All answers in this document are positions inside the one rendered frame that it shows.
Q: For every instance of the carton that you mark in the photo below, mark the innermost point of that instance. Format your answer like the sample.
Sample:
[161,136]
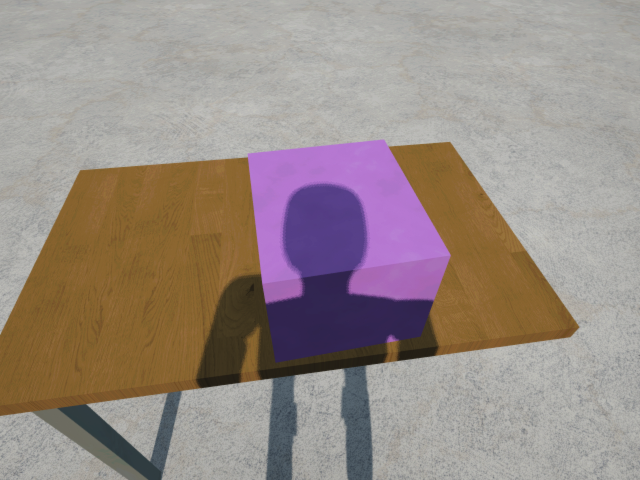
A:
[349,257]

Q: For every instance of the table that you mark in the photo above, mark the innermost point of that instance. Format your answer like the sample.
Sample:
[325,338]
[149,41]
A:
[149,282]

